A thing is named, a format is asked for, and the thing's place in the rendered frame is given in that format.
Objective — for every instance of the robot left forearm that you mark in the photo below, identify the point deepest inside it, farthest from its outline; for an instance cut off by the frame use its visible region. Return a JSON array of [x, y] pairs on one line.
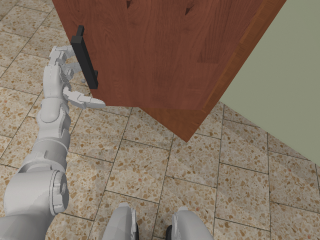
[[51, 146]]

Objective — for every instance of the left robot hand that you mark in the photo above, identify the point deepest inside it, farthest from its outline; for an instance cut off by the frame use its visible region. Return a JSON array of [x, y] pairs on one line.
[[57, 75]]

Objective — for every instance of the left robot shin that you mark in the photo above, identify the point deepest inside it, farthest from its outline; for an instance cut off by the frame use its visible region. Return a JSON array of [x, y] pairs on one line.
[[125, 204]]

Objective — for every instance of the robot left upper arm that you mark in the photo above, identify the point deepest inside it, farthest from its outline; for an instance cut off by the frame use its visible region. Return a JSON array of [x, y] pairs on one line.
[[33, 200]]

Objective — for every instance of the cupboard door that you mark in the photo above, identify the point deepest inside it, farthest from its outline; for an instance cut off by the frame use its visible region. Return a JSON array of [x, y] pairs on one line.
[[166, 54]]

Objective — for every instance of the robot right thigh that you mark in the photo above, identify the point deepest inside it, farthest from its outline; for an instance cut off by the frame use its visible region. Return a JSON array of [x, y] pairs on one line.
[[186, 225]]

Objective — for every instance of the handle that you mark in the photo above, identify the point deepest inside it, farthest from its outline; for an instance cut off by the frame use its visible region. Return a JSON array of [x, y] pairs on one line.
[[82, 55]]

